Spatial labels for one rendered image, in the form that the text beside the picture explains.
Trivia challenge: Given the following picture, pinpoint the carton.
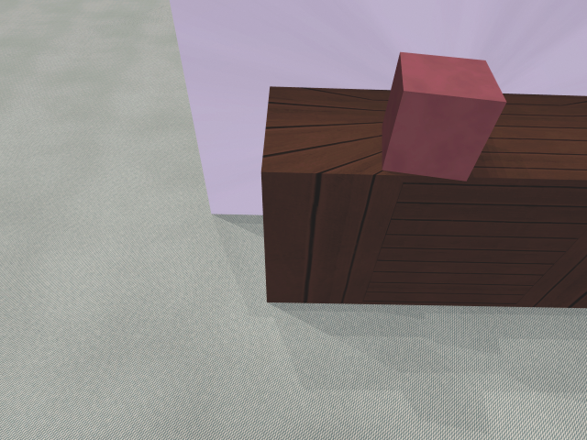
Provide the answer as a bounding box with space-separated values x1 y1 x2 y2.
382 52 506 182

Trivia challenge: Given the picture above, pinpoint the pedestal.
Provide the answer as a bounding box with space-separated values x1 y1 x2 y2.
261 86 587 308

